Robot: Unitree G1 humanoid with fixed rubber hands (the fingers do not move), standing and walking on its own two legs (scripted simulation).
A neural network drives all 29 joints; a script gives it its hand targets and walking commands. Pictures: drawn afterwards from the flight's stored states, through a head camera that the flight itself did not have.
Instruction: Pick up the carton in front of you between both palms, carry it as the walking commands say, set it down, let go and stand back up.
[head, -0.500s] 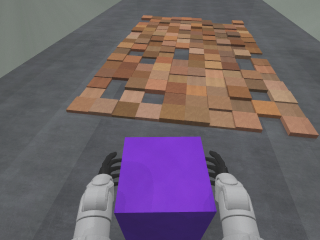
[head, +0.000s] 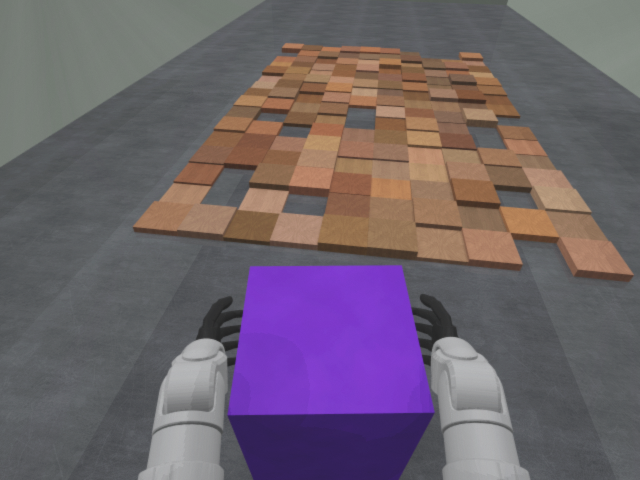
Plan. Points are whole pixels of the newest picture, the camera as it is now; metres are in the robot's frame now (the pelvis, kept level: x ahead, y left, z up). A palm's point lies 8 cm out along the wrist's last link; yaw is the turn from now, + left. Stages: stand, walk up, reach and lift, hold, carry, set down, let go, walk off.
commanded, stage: carry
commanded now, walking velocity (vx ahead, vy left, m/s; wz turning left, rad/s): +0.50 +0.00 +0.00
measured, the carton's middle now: (326, 376) +0.30 +0.00 -0.02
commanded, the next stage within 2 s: none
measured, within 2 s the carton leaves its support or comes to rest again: neither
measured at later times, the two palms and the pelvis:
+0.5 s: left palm (237, 267) +0.41 +0.13 +0.08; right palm (439, 271) +0.41 -0.17 +0.08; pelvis +0.15 -0.02 +0.00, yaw -1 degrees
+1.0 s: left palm (259, 176) +0.73 +0.14 +0.05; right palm (397, 176) +0.73 -0.16 +0.05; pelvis +0.47 -0.01 -0.03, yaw -2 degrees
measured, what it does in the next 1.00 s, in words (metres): walks ahead: right foot, then left foot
